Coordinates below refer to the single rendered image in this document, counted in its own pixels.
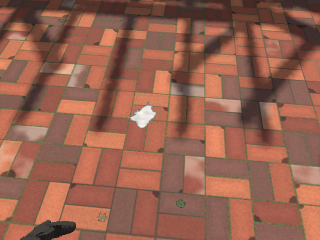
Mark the robot left hand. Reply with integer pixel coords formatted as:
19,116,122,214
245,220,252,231
20,220,76,240

